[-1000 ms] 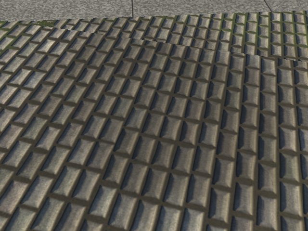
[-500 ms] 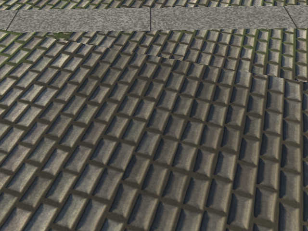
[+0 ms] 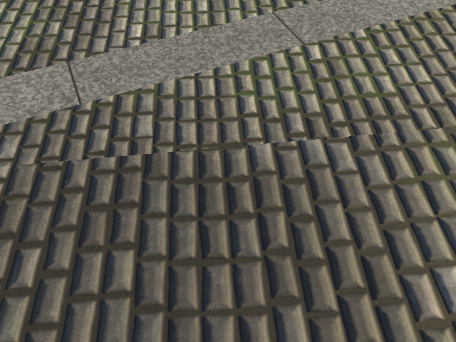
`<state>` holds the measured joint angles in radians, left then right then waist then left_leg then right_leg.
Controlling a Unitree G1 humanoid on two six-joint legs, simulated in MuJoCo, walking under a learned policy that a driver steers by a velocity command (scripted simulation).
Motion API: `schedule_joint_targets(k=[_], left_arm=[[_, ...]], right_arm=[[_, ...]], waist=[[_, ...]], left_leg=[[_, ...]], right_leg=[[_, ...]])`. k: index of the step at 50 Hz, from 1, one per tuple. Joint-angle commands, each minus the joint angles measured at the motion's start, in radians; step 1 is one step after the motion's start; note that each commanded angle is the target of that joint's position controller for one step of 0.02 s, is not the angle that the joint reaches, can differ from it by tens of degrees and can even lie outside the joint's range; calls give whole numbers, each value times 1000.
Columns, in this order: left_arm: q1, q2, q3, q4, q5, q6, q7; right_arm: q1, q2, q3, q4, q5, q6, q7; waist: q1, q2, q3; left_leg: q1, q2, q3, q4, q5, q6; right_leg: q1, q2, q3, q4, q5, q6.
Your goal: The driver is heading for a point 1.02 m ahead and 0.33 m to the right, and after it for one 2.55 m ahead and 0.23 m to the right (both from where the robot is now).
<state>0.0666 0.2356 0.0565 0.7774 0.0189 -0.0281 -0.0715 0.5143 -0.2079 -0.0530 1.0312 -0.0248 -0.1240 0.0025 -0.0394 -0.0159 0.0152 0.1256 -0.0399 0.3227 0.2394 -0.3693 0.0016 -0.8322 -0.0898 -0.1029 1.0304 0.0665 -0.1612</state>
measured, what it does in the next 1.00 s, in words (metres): walks ahead, turning right: right foot, then left foot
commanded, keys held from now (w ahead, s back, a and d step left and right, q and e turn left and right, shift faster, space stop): w+e+shift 0.72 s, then w+shift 0.26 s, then q+shift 0.02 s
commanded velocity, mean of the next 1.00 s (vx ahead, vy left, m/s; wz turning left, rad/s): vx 0.99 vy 0.00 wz -0.84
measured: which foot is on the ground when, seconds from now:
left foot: down 0.00-0.14, up 0.16-0.56, down 0.58-1.00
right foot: up 0.00-0.12, down 0.14-0.58, up 0.60-1.00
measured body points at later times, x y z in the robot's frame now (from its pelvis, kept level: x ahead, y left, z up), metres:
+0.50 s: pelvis +0.44 -0.04 +0.00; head +0.48 -0.06 +0.45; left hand +0.52 +0.24 -0.12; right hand +0.63 -0.33 -0.05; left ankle +0.72 +0.05 -0.68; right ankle +0.27 -0.02 -0.73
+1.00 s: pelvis +0.81 -0.25 -0.01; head +0.83 -0.28 +0.43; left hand +1.15 -0.35 -0.05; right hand +0.55 -0.33 -0.14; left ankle +0.75 +0.01 -0.72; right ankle +0.87 -0.42 -0.71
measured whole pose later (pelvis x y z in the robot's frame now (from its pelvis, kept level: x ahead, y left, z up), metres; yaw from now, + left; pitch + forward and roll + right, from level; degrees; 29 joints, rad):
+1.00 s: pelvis +0.81 -0.25 -0.01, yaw -50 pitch +3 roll +1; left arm -0.08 0.27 -0.01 0.58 0.05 -0.04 -0.08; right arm 0.56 -0.27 -0.02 0.93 -0.03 -0.09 0.01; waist -0.10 -0.01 0.02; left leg 0.24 0.05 0.26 0.19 -0.41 -0.07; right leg -0.67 0.02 -0.06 0.69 -0.12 -0.18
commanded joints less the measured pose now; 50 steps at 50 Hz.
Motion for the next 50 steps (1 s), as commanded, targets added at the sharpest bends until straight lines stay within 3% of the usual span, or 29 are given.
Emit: schedule_joint_targets(k=[1, 3, 5, 6, 7, 8, 9, 10, 11, 12, 15, 18, 24, 26, 27, 28, 29, 30, 31, 32, 33, 34, 36, 38, 42, 45, 47, 49, 50], left_arm=[[-91, 8, -18, -82, 1, -10, -15], [-54, 44, -10, -71, -5, -8, -12], [173, 105, 13, -21, -10, 0, 1], [372, 154, 39, 35, -10, 5, 16], [533, 200, 84, 73, -40, 14, 36], [370, 220, 82, 78, -36, 7, 50], [306, 318, 94, 34, 5, 16, 42], [339, 279, 92, 31, 16, 14, 54], [335, 205, 75, 50, 14, 5, 63], [296, 186, 68, 49, 14, -6, 66], [238, 156, 45, 24, -13, -54, 74], [301, 175, 49, 23, -15, -77, 67], [397, 215, 69, 29, -26, -68, 56], [354, 241, 74, 12, -23, -68, 64], [321, 278, 80, 3, -15, -70, 61], [250, 299, 85, -15, -12, -75, 54], [217, 188, 55, -49, -8, -85, 53], [316, 52, 15, -112, -64, -84, 52], [333, 121, 7, -97, -46, -64, 68], [257, 163, 15, -79, -18, -48, 64], [215, 163, 17, -81, -3, -37, 52], [147, 144, 14, -104, 17, -28, 36], [135, 95, -2, -143, 19, 1, 10], [83, 71, -15, -181, 21, 11, -1], [-7, 92, -30, -229, 18, 8, -6], [-132, 83, -47, -248, 17, -9, -28], [-148, 87, -48, -240, 13, -13, -24], [-66, 119, -39, -222, 30, -20, -4], [97, 144, -26, -169, 41, -30, 8]], right_arm=[[-64, -114, -3, -73, 2, -17, -26], [-27, -174, -14, -77, 4, -1, -51], [-86, -244, -35, -104, -2, 27, -69], [-146, -262, -44, -130, -9, 41, -64], [-229, -289, -62, -161, 8, 50, -52], [-245, -102, -14, -199, -11, 41, -13], [-228, -69, -3, -327, 8, 16, -13], [-276, -101, 7, -354, -3, -18, -6], [-307, -132, 6, -362, -5, -28, -1], [-310, -129, 6, -343, -19, -22, -4], [-298, -101, 21, -342, -61, 46, 4], [-504, -104, 34, -437, -37, 58, 14], [-648, -108, 47, -516, -4, 49, 20], [-553, -158, 28, -499, 0, 43, 6], [-420, -216, 4, -468, 7, 38, -7], [-207, -260, -19, -420, 9, 35, -24], [19, -329, -45, -383, -18, 35, -47], [-45, -380, -51, -399, -57, 33, -38], [-177, -327, -60, -417, -51, 43, -22], [-252, -212, -35, -432, -40, 50, -19], [-252, -166, -23, -409, -35, 53, -16], [-205, -159, -18, -371, -35, 49, -15], [-168, -144, -13, -311, -18, 30, -7], [-144, -118, -4, -274, -1, 7, 10], [-164, -161, -4, -252, -7, -16, 17], [-85, -202, -7, -214, 1, -13, 15], [-40, -244, -9, -195, 4, -4, 8], [-16, -315, -17, -170, -4, 19, -9], [-19, -325, -18, -160, -2, 36, -17]], waist=[[67, 32, 165], [93, 73, 91], [222, 137, -28], [309, 144, -113], [421, 51, -211], [225, -145, -38], [126, -180, -177], [146, -40, -154], [106, 75, -45], [55, 136, 25], [-18, 156, 51], [41, 112, 114], [143, -40, 33], [88, -60, -32], [12, -57, -122], [-122, -52, -220], [-199, 41, -352], [-61, 412, -468], [-19, 350, -377], [-26, 185, -235], [-19, 67, -134], [-24, 38, -87], [16, 104, -29], [36, 94, 16], [77, 86, 89], [31, 39, 142], [20, 64, 109], [93, 148, 46], [172, 158, -37]], left_leg=[[-168, 246, 15, -118, 878, -15], [-54, 262, 32, 28, 1325, -26], [-31, 310, 8, 328, 1566, -14], [-99, 327, -24, 580, 1536, 10], [-273, 229, -31, 1024, 1250, 21], [-659, 67, -94, 1321, -2, 33], [-960, -16, -283, 1527, -130, -14], [-1054, 46, -406, 1425, -68, -4], [-1038, 101, -427, 1289, -14, 0], [-973, 125, -409, 1216, 11, -6], [-812, 183, -392, 1046, 30, -57], [-758, 183, -339, 751, 209, -89], [-631, 67, -320, 346, 445, -28], [-443, 21, -335, 270, 382, -14], [-298, 9, -344, 283, 304, -3], [-66, 43, -349, 293, 248, 8], [185, 226, -520, 317, -68, 29], [354, 516, -1092, 94, -325, 107], [236, 506, -1209, 19, -512, 141], [97, 448, -1022, 29, -473, 134], [-35, 411, -858, 27, -272, 125], [-99, 369, -725, 23, -105, 106], [-200, 355, -601, -21, -15, 97], [-247, 333, -489, -51, 152, 93], [-318, 279, -268, -130, 366, 91], [-321, 260, -158, -232, 507, 90], [-183, 263, -112, -172, 883, 97], [-40, 318, -99, 59, 1380, 94], [-54, 320, -115, 270, 1425, 88]], right_leg=[[162, 47, -89, -223, 41, -33], [279, 137, -162, -269, -4, -54], [501, 186, -150, -276, -125, -87], [698, 192, -103, -298, -209, -117], [983, 181, 6, -443, -257, -157], [977, 66, 211, -418, -277, -177], [1176, -100, 734, -542, -292, -393], [1121, -183, 913, -775, -549, -364], [991, -168, 872, -836, -613, -309], [840, -128, 785, -852, -551, -258], [562, 12, 576, -857, -380, -207], [451, 78, 496, -876, -149, -184], [701, 81, 492, -764, 224, -84], [737, 77, 509, -638, 410, -37], [755, 82, 503, -479, 504, -14], [661, 112, 484, -248, 460, 4], [493, 164, 420, 87, 138, 9], [196, 273, 309, 352, -555, 42], [71, 171, 257, 435, -467, 28], [53, 114, 222, 415, -383, 34], [72, 80, 201, 370, -349, 43], [80, 48, 203, 337, -348, 44], [69, 3, 194, 331, -342, 54], [33, -3, 208, 312, -294, 56], [52, 32, 200, 65, -110, 58], [218, 68, 44, -215, -42, 26], [285, 122, -14, -285, -97, -2], [372, 183, -38, -346, -260, -34], [556, 199, -2, -417, -263, -51]])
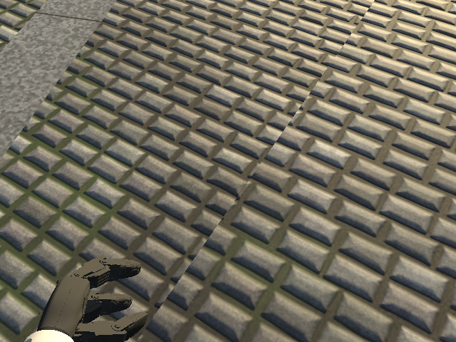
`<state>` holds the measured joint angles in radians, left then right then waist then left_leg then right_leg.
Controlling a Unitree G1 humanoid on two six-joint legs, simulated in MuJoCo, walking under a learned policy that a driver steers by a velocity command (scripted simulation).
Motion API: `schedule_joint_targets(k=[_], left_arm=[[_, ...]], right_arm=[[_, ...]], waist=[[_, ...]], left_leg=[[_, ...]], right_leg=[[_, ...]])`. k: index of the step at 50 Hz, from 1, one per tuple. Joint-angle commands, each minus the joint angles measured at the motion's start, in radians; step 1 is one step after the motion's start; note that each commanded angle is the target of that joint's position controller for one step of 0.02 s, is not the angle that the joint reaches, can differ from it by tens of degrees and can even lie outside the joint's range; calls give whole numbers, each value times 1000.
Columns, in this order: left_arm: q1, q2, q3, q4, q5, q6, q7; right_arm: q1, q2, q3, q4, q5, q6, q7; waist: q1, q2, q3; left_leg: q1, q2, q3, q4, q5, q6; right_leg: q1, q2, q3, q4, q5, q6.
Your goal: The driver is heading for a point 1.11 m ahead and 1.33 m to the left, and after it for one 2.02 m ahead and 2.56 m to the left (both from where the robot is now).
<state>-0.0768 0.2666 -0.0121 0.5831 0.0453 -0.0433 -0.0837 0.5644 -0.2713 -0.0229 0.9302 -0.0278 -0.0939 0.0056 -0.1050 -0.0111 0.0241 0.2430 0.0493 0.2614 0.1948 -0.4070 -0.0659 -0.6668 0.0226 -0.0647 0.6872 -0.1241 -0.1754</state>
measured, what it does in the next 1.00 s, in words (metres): walks ahead, turning left: right foot, then left foot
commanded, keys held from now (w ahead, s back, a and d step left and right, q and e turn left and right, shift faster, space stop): q+shift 1.00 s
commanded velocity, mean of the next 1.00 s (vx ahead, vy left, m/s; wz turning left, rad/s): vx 0.22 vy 0.00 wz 0.71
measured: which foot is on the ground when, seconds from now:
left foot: down 0.00-0.04, up 0.06-0.46, down 0.48-0.84, up 0.86-1.00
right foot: up 0.00-0.02, down 0.04-0.48, up 0.50-0.82, down 0.84-1.00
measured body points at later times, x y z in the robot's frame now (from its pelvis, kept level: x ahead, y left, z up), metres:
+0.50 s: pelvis +0.31 +0.03 +0.01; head +0.33 +0.02 +0.46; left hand +0.36 +0.36 -0.06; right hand +0.51 -0.21 -0.10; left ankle +0.37 +0.12 -0.71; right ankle +0.17 -0.08 -0.68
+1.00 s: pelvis +0.43 +0.01 +0.04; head +0.45 +0.02 +0.48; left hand +0.33 +0.33 -0.03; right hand +0.74 -0.08 -0.05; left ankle +0.33 +0.10 -0.62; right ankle +0.50 -0.08 -0.71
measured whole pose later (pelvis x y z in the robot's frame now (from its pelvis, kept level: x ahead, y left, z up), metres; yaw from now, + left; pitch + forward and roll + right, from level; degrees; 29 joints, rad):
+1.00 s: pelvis +0.43 +0.01 +0.04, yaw +45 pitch +1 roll +0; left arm 0.21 0.32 0.05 0.60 0.02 -0.08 0.05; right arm 0.25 -0.37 -0.06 0.62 -0.06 -0.07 0.06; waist 0.03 0.03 0.01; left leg -0.55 -0.08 -0.09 1.16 -0.44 -0.06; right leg -0.15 -0.02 -0.05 0.31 -0.18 -0.01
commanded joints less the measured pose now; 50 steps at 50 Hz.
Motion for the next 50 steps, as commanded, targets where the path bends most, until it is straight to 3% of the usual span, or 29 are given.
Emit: schedule_joint_targets(k=[1, 2, 3, 4, 5, 6, 7, 11, 13, 16, 20, 22, 23, 24, 25, 26, 27, 28, 30, 31, 33, 35, 40, 42, 43, 44, 45, 47, 50], left_arm=[[440, 141, 60, 97, 23, -25, 37], [496, 220, 79, 127, 47, -28, 59], [477, 288, 99, 91, 32, -26, 72], [500, 246, 105, 101, -10, -26, 79], [441, 201, 89, 131, -19, -38, 78], [503, 99, 58, 212, -10, -48, 52], [472, 83, 64, 232, 10, -57, 62], [253, 83, 71, 160, 29, -79, 77], [240, 107, 76, 159, 58, -108, 105], [350, 210, 112, 180, 26, -106, 118], [275, 277, 135, 88, 80, -96, 105], [176, 304, 140, 35, 52, -93, 103], [138, 316, 142, 18, 21, -87, 104], [196, 272, 126, 40, 30, -77, 88], [366, 57, 68, 46, 56, -65, 49], [461, -42, 31, -33, 19, -75, 34], [226, 99, 58, -75, -39, -72, 40], [113, 206, 83, -104, -38, -58, 69], [233, 177, 71, -70, 44, -31, 108], [272, 165, 66, -71, 47, -26, 117], [327, 145, 53, -54, 19, -6, 113], [270, 95, 29, -48, -7, 23, 97], [257, 127, 51, -35, -19, 0, 102], [288, 175, 76, -37, -39, -28, 111], [290, 265, 104, -53, -31, -39, 114], [302, 249, 107, -47, -2, -51, 116], [275, 216, 102, -51, -15, -61, 120], [138, 114, 70, -89, -41, -62, 128], [139, 157, 85, -104, -10, -61, 161]], right_arm=[[-86, -256, -44, -64, 16, 18, -23], [-25, -135, -20, -91, 16, 18, -12], [107, -54, 1, -125, 74, 18, -6], [-77, -156, -27, -143, 57, 20, -27], [-117, -117, -19, -162, 63, 14, -21], [-157, -89, 2, -199, -50, -26, 28], [-181, -49, 8, -190, -55, -27, 43], [-153, -8, 20, -190, -32, -25, 79], [-221, -26, 12, -193, 6, -19, 102], [-347, -38, 6, -233, 1, -5, 137], [-216, -98, -39, -182, 8, -4, 131], [-99, -185, -82, -147, 12, -23, 101], [-23, -216, -98, -112, 8, -41, 76], [60, -229, -112, -64, -18, -67, 45], [105, -259, -101, -27, -50, -85, 9], [138, -341, -117, -64, -41, -84, 16], [34, -241, -112, -85, -40, -102, 24], [-61, -185, -99, -110, -14, -99, 22], [-271, -119, -51, -190, 16, -59, 32], [-320, -142, -48, -228, 11, -47, 47], [-366, -208, -68, -275, -1, -58, 65], [-326, -236, -86, -300, -8, -67, 58], [-266, -194, -83, -349, 10, -14, 76], [-205, -105, -45, -340, 11, -5, 77], [-183, -6, -12, -404, -20, 0, 75], [-227, -97, -36, -395, -44, 3, 65], [-207, -137, -51, -367, -43, 15, 47], [-183, -155, -61, -331, -41, 24, 20], [-265, -86, -18, -358, -26, 16, 82]], waist=[[328, 129, -140], [266, -23, -271], [187, -200, -508], [250, 38, -473], [187, -16, -287], [205, -61, -233], [153, -11, -105], [16, -17, -135], [22, -18, -90], [66, -31, -49], [11, -81, -64], [-54, -106, -20], [-85, -95, -17], [-107, 30, -55], [32, 237, -284], [61, 210, -507], [-68, 62, -188], [-55, -10, -132], [114, 5, -99], [170, 48, -67], [211, 5, -84], [162, 2, -81], [110, 81, -80], [106, 44, -149], [69, -225, -209], [119, -140, -132], [97, -53, -118], [48, -87, -72], [91, -34, -72]], left_leg=[[-278, 187, -46, 584, 1321, 143], [-548, 94, -101, 947, 454, 129], [-849, -67, -251, 1355, -191, 96], [-867, -31, -376, 1332, -49, 105], [-897, -3, -353, 1235, -9, 104], [-913, 63, -399, 1306, -132, 60], [-922, 86, -370, 1218, -101, 68], [-766, 89, -319, 1046, 63, 19], [-792, 62, -276, 948, 304, 29], [-822, 49, -258, 634, 366, 31], [-636, -89, -175, 664, 433, 61], [-523, -114, -202, 569, 249, 66], [-480, -150, -176, 382, 323, 103], [-311, -167, -240, 228, 571, 183], [106, 17, -562, 392, 1341, 455], [332, 288, -964, 377, 1635, 695], [144, 299, -947, 331, 1331, 572], [-37, 231, -831, 310, 1138, 507], [-529, 96, -758, 140, 960, 454], [-664, 68, -764, 90, 894, 450], [-749, -12, -704, 73, 722, 390], [-747, -61, -685, 89, 595, 338], [-538, 0, -880, 224, 405, 337], [-588, -42, -871, 330, 238, 241], [-864, -217, -635, 505, -104, 104], [-990, -207, -505, 723, -249, 32], [-954, -154, -477, 852, -193, 14], [-867, -106, -380, 1000, -74, -9], [-825, -67, -279, 1060, 20, -18]], right_leg=[[656, 63, -3, -207, 55, -47], [963, -186, 238, -117, 126, -42], [1230, -532, 738, -132, 548, -180], [1094, -443, 561, -150, 819, -140], [933, -414, 420, -185, 854, -112], [811, -401, 326, -167, 895, -201], [662, -322, 255, -260, 841, -138], [399, -294, 55, -397, 770, -87], [384, -214, -56, -452, 688, 8], [532, -259, -109, -448, 834, 34], [527, -249, -187, -314, 941, 120], [460, -286, -175, -185, 1022, 199], [502, -255, -186, -26, 990, 261], [416, -198, -122, 317, 619, 302], [123, -16, -91, 698, -542, 424], [-17, 4, 191, 871, -738, 474], [-287, -24, 288, 885, -695, 455], [-260, -35, 257, 827, -671, 424], [109, -90, 253, 595, -533, 318], [225, -73, 232, 562, -508, 305], [369, -64, 156, 364, -389, 310], [460, -34, 122, 190, -296, 317], [476, 27, 146, -234, -78, 247], [644, -134, 256, -317, 231, 63], [826, -412, 597, -366, 468, -265], [835, -496, 655, -422, 492, -312], [780, -448, 537, -433, 441, -235], [624, -327, 276, -458, 382, -110], [572, -264, 79, -462, 449, -63]])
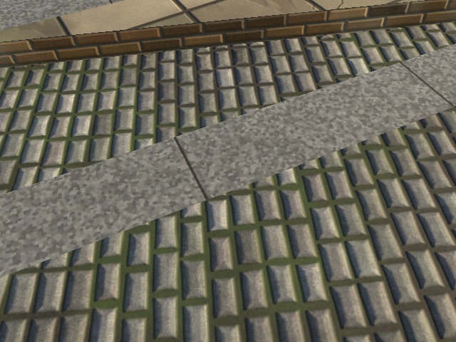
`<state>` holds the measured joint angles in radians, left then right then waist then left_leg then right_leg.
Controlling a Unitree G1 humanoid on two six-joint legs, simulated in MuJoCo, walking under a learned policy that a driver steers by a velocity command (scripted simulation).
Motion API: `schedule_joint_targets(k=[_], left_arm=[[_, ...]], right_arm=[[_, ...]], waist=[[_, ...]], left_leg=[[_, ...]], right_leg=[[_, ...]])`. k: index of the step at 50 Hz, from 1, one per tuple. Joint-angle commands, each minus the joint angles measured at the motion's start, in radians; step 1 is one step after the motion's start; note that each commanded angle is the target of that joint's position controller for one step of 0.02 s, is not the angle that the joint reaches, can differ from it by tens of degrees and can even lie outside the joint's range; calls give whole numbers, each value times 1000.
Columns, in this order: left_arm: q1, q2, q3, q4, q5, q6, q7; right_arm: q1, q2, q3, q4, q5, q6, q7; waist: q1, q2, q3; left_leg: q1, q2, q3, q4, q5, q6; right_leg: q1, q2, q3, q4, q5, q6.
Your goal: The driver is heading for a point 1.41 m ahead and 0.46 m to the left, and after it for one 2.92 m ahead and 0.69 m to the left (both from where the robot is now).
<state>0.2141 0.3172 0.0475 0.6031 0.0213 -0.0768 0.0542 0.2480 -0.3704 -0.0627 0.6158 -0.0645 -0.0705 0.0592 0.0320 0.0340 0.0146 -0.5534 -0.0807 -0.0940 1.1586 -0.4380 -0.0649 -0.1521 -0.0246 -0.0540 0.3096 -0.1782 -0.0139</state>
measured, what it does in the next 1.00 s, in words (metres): steps on the spot, turning left: left foot, then right foot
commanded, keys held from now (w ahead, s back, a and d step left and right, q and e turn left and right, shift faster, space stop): q+shift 0.56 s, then shift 0.16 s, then e+shift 0.28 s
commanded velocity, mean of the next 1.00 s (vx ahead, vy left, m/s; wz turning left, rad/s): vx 0.00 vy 0.00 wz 0.64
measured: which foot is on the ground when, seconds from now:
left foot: up 0.00-0.24, down 0.26-0.92, up 0.94-1.00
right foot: down 0.00-0.26, up 0.28-0.76, down 0.78-1.00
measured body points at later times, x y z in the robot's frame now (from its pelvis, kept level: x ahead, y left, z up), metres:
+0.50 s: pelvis +0.02 +0.06 -0.01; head +0.04 +0.07 +0.44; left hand +0.06 +0.38 -0.08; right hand +0.24 -0.15 -0.10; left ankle -0.01 +0.11 -0.75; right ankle +0.11 -0.09 -0.67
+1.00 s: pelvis +0.04 +0.03 -0.02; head +0.05 +0.04 +0.43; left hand +0.02 +0.30 -0.12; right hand +0.31 -0.10 -0.11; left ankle -0.02 +0.12 -0.74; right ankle +0.09 -0.06 -0.75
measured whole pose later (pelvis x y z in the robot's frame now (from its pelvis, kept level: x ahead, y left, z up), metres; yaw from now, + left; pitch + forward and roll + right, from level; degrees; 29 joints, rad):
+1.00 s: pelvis +0.04 +0.03 -0.02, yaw +34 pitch +1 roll +0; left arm 0.22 0.24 0.00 0.68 0.03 -0.08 -0.07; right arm 0.20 -0.28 -0.01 0.62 -0.04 0.00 -0.01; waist 0.00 0.00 0.02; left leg -0.34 -0.09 -0.13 0.68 -0.38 -0.02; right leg -0.27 0.09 0.10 0.55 -0.29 -0.05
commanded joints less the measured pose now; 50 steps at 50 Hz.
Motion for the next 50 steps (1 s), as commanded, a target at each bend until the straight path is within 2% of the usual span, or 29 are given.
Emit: schedule_joint_targets(k=[1, 4, 8, 10, 12, 13, 14, 15, 16, 17, 18, 20, 24, 26, 29, 32, 33, 34, 37, 39, 40, 41, 42, 43, 44, 45, 46, 49, 50], left_arm=[[-112, 135, 35, -112, 19, -27, 32], [6, 209, 62, -63, 34, -22, 39], [-43, 252, 81, -81, 77, -23, 14], [-64, 263, 88, -73, 72, -29, 16], [-86, 242, 80, -55, 48, -31, 19], [-8, 198, 65, -32, 44, -30, 11], [23, 51, 19, -99, 58, -36, 12], [-2, 30, -3, -143, 37, -63, 2], [-149, 76, 5, -143, 7, -64, 7], [-155, 128, 20, -137, -3, -62, 16], [-110, 178, 36, -111, 12, -57, 16], [-67, 161, 20, -95, 37, -32, 21], [0, 114, -19, -67, 26, 3, -1], [45, 94, -29, -55, 42, 14, -21], [12, 83, -39, -66, 38, 18, -26], [-28, 64, -43, -55, 29, 10, -30], [-90, 42, -50, -66, 14, 8, -26], [-103, 32, -53, -57, 15, 6, -27], [-16, 19, -51, 9, 20, 1, -53], [24, -30, -62, 41, -10, 4, -103], [72, -13, -66, 57, -26, -10, -136], [-55, 6, -81, 24, -24, -16, -168], [-112, 14, -74, 15, -7, -10, -182], [-119, 61, -51, 22, -6, -7, -183], [-157, 107, -26, -9, -3, -4, -164], [-165, 129, -10, -25, 5, -4, -150], [-119, 136, 6, -25, 11, -9, -139], [38, 120, 34, 3, -3, -29, -109], [74, 108, 37, 7, 3, -40, -99]], right_arm=[[14, 26, 31, -53, 22, -4, 50], [-76, 28, 42, -89, 23, 16, 95], [-3, -28, 18, -63, 23, 29, 110], [14, -46, -3, -61, 20, 26, 95], [25, -69, -26, -55, 33, 11, 79], [63, -112, -52, -43, 29, -1, 57], [193, -258, -85, -25, 14, -20, 22], [226, -258, -84, -27, -11, -52, 18], [251, -189, -84, 29, -25, -82, 17], [219, -143, -75, 36, -5, -92, 16], [158, -107, -61, 19, 22, -81, 14], [31, -97, -40, -26, 35, -54, 19], [-6, -129, -36, -67, -1, -50, 9], [-19, -116, -23, -80, -9, -52, 4], [12, -120, -20, -97, 13, -52, 7], [64, -110, -17, -95, 33, -42, -1], [98, -99, -19, -80, 58, -36, -1], [98, -101, -19, -76, 65, -29, -5], [-25, -82, -2, -88, 63, 0, -1], [-102, 14, 56, -65, 73, 28, 36], [-4, 83, 81, -31, 97, 37, 58], [174, 48, 58, 8, 97, 49, 57], [115, -14, 41, 17, 83, 66, 44], [13, -30, 32, -6, 66, 78, 26], [-37, -65, 18, -35, 41, 77, -3], [-26, -78, 8, -41, 15, 71, -32], [-25, -82, 3, -50, 11, 64, -54], [-75, -36, 3, -89, 28, 53, -103], [-99, -28, 2, -98, 17, 50, -115]], waist=[[-12, -86, -57], [46, -112, -28], [14, -154, -36], [-3, -158, -44], [-40, -128, -59], [-44, -50, -120], [-28, 207, -286], [-52, 91, -320], [-119, 33, -95], [-104, 66, -82], [-68, 74, -81], [16, 35, -46], [33, 45, -81], [35, 42, -72], [-16, 63, -58], [-96, 63, -86], [-130, 46, -74], [-146, 50, -90], [-80, 6, -114], [5, -51, -96], [-23, -123, -129], [-154, -144, -134], [-146, -26, -94], [-129, -45, -45], [-120, -80, -56], [-120, -96, -78], [-90, -87, -82], [-11, -142, -50], [20, -161, -38]], left_leg=[[-33, 86, 93, 22, 77, -24], [-16, 159, 129, -232, 52, -19], [127, 151, 157, -366, 88, 20], [168, 130, 165, -464, 130, 57], [281, 89, 183, -720, 319, 126], [462, 73, 158, -782, 594, 193], [819, 322, -203, -725, 1262, 441], [897, 427, -416, -714, 1173, 551], [780, 387, -336, -712, 1128, 465], [721, 361, -289, -728, 1087, 437], [642, 350, -283, -747, 1042, 428], [418, 300, -283, -828, 877, 388], [279, 213, -278, -824, 745, 364], [177, 157, -264, -768, 706, 336], [247, 174, -381, -713, 608, 337], [417, 238, -504, -630, 722, 365], [487, 258, -548, -640, 730, 371], [515, 250, -567, -633, 710, 370], [369, 197, -527, -634, 648, 342], [95, 118, -454, -662, 434, 239], [9, 39, -334, -638, 140, 84], [130, 21, -215, -571, -28, -26], [286, 52, -164, -638, 83, -57], [341, 26, -123, -648, 133, -35], [310, 1, -89, -607, 146, 2], [291, -2, -66, -591, 158, 20], [248, 3, -55, -577, 162, 34], [137, 20, -8, -419, 32, 36], [94, 23, 4, -265, -131, 19]], right_leg=[[86, -200, 19, -86, 488, -216], [162, -250, -33, -74, 526, -214], [139, -327, -46, -40, 541, -219], [168, -352, -63, 19, 486, -186], [159, -341, -101, 115, 378, -113], [89, -267, -154, 266, 277, -40], [-192, -74, -260, 607, -401, 111], [-418, 15, 9, 662, -603, 136], [-549, 3, 97, 743, -567, 130], [-565, -9, 114, 834, -550, 123], [-547, -23, 145, 866, -514, 113], [-417, -29, 178, 809, -384, 109], [-304, 18, 137, 763, -201, 129], [-219, 39, 100, 777, -104, 120], [-254, 39, 94, 687, -176, 113], [-375, 27, 115, 637, -233, 124], [-447, 13, 135, 516, -315, 134], [-454, 15, 131, 482, -308, 135], [-275, 21, 85, 351, -177, 111], [61, -6, 125, 195, 166, 46], [214, -130, 253, 187, 507, -74], [77, -220, 395, 148, 461, -203], [-118, -132, 350, 134, 204, -154], [-225, -57, 295, 88, 9, -93], [-200, -42, 290, 77, 18, -94], [-147, -70, 338, 81, 109, -139], [-85, -109, 388, 89, 182, -200], [0, -243, 578, 58, 276, -360], [6, -272, 614, 38, 319, -386]])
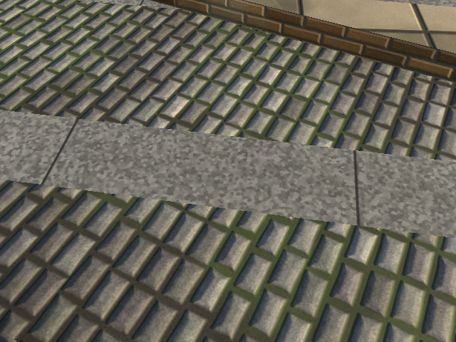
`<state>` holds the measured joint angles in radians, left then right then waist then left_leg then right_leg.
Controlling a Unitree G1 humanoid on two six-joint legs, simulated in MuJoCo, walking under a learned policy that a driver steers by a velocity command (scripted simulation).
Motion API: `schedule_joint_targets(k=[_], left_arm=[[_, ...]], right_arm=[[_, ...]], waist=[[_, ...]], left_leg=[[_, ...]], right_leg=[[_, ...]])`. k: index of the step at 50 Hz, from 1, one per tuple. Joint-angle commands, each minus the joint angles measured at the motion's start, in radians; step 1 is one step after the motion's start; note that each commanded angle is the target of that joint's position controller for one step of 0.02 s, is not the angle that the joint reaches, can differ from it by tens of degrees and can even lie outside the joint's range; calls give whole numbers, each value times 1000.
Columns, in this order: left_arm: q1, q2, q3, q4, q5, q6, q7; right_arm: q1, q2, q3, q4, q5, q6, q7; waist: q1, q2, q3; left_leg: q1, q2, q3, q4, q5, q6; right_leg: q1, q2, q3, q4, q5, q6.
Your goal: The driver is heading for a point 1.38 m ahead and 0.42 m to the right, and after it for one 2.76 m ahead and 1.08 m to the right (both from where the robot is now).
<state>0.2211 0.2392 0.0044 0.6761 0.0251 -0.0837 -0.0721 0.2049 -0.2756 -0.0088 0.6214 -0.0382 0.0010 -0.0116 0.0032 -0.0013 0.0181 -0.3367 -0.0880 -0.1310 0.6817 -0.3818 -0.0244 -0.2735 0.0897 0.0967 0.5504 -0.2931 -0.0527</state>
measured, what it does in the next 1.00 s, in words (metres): steps on the spot, turning right: left foot, then right foot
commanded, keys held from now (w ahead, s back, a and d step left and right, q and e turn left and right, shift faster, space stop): e+shift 0.66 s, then shift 0.24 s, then q+shift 0.06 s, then w+q+shift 0.04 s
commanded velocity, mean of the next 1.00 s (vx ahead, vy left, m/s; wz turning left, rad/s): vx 0.00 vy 0.00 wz -0.70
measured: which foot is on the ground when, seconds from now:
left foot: up 0.00-0.22, down 0.24-0.88, up 0.90-1.00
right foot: down 0.00-0.24, up 0.26-0.84, down 0.86-1.00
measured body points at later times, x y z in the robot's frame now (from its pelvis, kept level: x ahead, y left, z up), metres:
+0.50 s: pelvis -0.01 +0.08 +0.02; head +0.03 +0.08 +0.47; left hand +0.22 +0.28 -0.09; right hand +0.04 -0.23 -0.05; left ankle -0.01 +0.16 -0.73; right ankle -0.09 -0.04 -0.64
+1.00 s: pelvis -0.08 +0.01 +0.02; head -0.06 -0.02 +0.46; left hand +0.22 +0.13 -0.07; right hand -0.17 -0.29 -0.08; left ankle -0.01 +0.14 -0.69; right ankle -0.15 -0.05 -0.73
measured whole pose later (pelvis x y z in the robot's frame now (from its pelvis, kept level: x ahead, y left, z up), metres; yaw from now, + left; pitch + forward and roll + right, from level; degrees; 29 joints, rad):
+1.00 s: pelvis -0.08 +0.01 +0.02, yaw -42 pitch +1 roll +0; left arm 0.21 0.33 0.08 0.68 0.02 -0.09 -0.03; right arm 0.24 -0.32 -0.06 0.67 -0.06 -0.07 -0.01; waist 0.00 0.01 0.06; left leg -0.34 0.11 0.09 0.82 -0.54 -0.03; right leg -0.15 0.03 -0.04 0.34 -0.20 -0.05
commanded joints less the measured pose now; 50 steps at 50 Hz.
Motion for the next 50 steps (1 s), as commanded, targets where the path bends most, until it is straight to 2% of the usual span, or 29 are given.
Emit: schedule_joint_targets(k=[1, 3, 5, 7, 9, 11, 12, 13, 14, 15, 16, 17, 18, 19, 21, 22, 27, 33, 35, 39, 41, 43, 44, 45, 46, 47, 48, 49, 50], left_arm=[[95, 169, 82, -63, 5, -46, 38], [48, 136, 74, -59, 6, -63, 52], [22, 161, 84, -51, -5, -57, 54], [-14, 200, 99, -61, 5, -48, 35], [-59, 235, 109, -89, 19, -22, 16], [-82, 229, 97, -97, 18, 14, 2], [-4, 175, 74, -74, 19, 21, 5], [68, 73, 41, -100, 11, 21, 6], [58, 110, 58, -128, 36, 2, 13], [32, 194, 84, -83, 34, -1, 31], [52, 212, 94, -61, 31, 1, 52], [75, 217, 98, -31, 32, 0, 54], [70, 179, 86, -42, 42, 1, 45], [49, 162, 75, -51, 36, 2, 22], [17, 142, 61, -55, -6, 13, -13], [2, 135, 57, -61, -13, 21, -24], [-5, 136, 53, -79, 13, 57, -27], [-11, 139, 57, -83, 22, 80, -46], [-35, 137, 57, -89, 17, 82, -47], [-41, 153, 66, -70, 11, 74, -37], [-22, 166, 76, -47, 1, 59, -35], [15, 200, 96, -32, -15, 34, -28], [57, 272, 120, -34, -1, 23, -8], [117, 378, 150, -49, -3, 7, 20], [129, 344, 155, -31, 21, -22, 52], [91, 284, 142, -29, 16, -44, 64], [30, 204, 110, -49, -9, -46, 60], [96, 202, 107, -26, -20, -32, 61], [129, 216, 106, -15, -13, -14, 67]], right_arm=[[-66, -118, -53, -107, -22, -24, -53], [-53, -74, -38, -117, -39, -26, -50], [-68, -35, -24, -130, -45, -17, -43], [-28, -37, -21, -108, -18, -16, -32], [64, -61, -29, -66, 5, -19, -5], [143, -109, -49, -41, 24, -23, 18], [146, -167, -74, -56, 23, -34, 21], [188, -288, -110, -82, 30, -61, 6], [148, -301, -112, -106, -25, -76, -6], [79, -213, -90, -122, -13, -88, -13], [-43, -149, -67, -144, 14, -89, -8], [-134, -93, -45, -186, 17, -84, -9], [-139, -101, -46, -192, 11, -82, -14], [-131, -117, -51, -201, 1, -85, -29], [-62, -160, -65, -185, -22, -91, -47], [-12, -176, -71, -172, -26, -89, -50], [85, -212, -94, -122, -35, -92, -28], [19, -225, -113, -124, -53, -115, -55], [11, -238, -122, -117, -45, -113, -61], [6, -251, -133, -99, -29, -87, -58], [-26, -257, -132, -86, -20, -60, -51], [-3, -206, -106, -44, -15, -35, -27], [55, -118, -85, -46, -28, -32, -17], [31, -78, -63, -107, -35, -58, -25], [23, -102, -58, -81, -43, -86, -11], [-17, -125, -61, -56, -32, -97, -9], [22, -161, -71, -15, -19, -97, -1], [40, -170, -75, 5, -22, -89, 6], [59, -164, -72, 19, -21, -85, 22]], waist=[[72, -126, -41], [41, -58, -44], [29, -44, -65], [10, -100, -74], [-15, -99, -70], [-46, -95, -83], [-40, -48, -111], [-16, 157, -188], [-12, 209, -117], [-7, 20, -65], [47, 42, -18], [62, 65, -16], [63, 93, -25], [44, 69, -37], [-9, 56, -28], [-35, 62, -25], [-53, 83, -8], [-17, 106, -10], [-16, 108, -5], [-12, 119, -14], [17, 97, -26], [52, 49, -68], [34, -97, -148], [46, -203, -176], [76, -104, -132], [75, -116, -63], [50, -102, -73], [64, -127, -62], [56, -131, 6]], left_leg=[[-167, 43, 27, 406, -301, -47], [-203, 78, 1, 450, -290, -88], [-177, 81, 51, 248, -241, -115], [-37, 52, 97, 61, -161, -112], [88, -8, 130, -157, 3, -69], [286, -1, 140, -380, 254, 10], [431, 108, 97, -364, 453, 115], [618, 385, -133, -334, 982, 391], [508, 606, -324, -416, 973, 541], [392, 559, -222, -471, 816, 466], [295, 454, -72, -484, 679, 365], [238, 392, 28, -488, 655, 304], [224, 359, 99, -467, 720, 281], [246, 339, 148, -457, 746, 274], [332, 331, 213, -459, 734, 278], [386, 343, 229, -455, 744, 290], [505, 455, 225, -455, 833, 354], [443, 465, 345, -493, 763, 326], [435, 461, 357, -499, 728, 313], [485, 476, 351, -482, 663, 276], [483, 457, 353, -428, 570, 237], [372, 406, 354, -345, 370, 167], [231, 290, 455, -185, 74, 64], [-34, 181, 393, 22, -249, -12], [-187, 189, 223, 68, -302, -4], [-263, 205, 189, 144, -273, -8], [-251, 216, 155, 194, -246, -25], [-236, 213, 143, 248, -202, -15], [-235, 208, 122, 299, -105, 10]], right_leg=[[132, -404, 481, -224, 498, -352], [151, -333, 398, -206, 546, -274], [197, -255, 348, -197, 576, -227], [137, -196, 333, -197, 534, -206], [87, -188, 386, -184, 496, -226], [-8, -176, 416, -152, 388, -209], [-109, -123, 390, -89, 199, -130], [-287, 43, 204, 133, -172, 0], [-397, 13, 103, 339, -349, 94], [-350, -60, 63, 516, -294, 112], [-295, -58, 25, 608, -219, 124], [-260, -55, -2, 686, -140, 137], [-236, -59, -25, 735, -96, 143], [-239, -59, -49, 754, -74, 143], [-280, -90, -56, 667, -25, 153], [-300, -109, -58, 608, -19, 163], [-324, -181, -80, 396, -54, 171], [-169, -191, -130, 297, -94, 129], [-129, -183, -138, 231, -97, 118], [-88, -166, -132, 62, -68, 92], [-23, -130, -155, -131, 77, 58], [165, -88, -157, -284, 358, -27], [353, -197, -37, -211, 766, -126], [469, -369, 228, -193, 900, -298], [484, -404, 242, -217, 721, -322], [431, -393, 173, -233, 652, -285], [394, -380, 128, -236, 648, -245], [358, -396, 127, -323, 441, -241], [278, -408, 130, -432, 108, -213]])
